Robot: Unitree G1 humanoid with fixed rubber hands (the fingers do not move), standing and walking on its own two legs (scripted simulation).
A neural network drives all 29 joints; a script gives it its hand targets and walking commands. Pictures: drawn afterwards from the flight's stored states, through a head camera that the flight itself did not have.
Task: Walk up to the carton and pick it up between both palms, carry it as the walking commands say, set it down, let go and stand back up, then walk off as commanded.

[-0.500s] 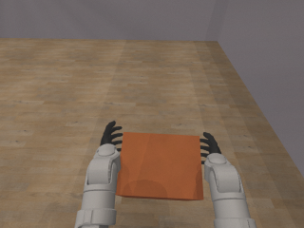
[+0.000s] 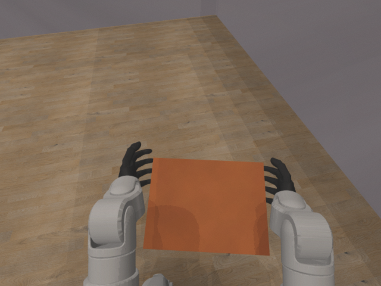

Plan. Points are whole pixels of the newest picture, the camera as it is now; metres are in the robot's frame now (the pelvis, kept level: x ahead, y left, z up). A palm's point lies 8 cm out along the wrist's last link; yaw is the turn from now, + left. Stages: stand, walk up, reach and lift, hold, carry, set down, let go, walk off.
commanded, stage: carry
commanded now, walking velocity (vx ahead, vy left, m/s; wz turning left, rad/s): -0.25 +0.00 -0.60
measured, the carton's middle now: (204, 208) +0.28 +0.01 +0.01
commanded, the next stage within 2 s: none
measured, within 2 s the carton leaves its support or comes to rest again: neither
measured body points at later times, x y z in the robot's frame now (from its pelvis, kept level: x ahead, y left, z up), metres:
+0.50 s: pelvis -0.18 +0.02 +0.02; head -0.18 +0.05 +0.47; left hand +0.12 +0.12 +0.11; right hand +0.05 -0.16 +0.12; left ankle -0.13 +0.12 -0.71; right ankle -0.19 -0.10 -0.62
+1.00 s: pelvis -0.38 +0.05 +0.01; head -0.37 +0.04 +0.46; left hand -0.06 +0.02 +0.11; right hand -0.23 -0.22 +0.10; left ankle -0.34 +0.16 -0.69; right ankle -0.33 -0.10 -0.71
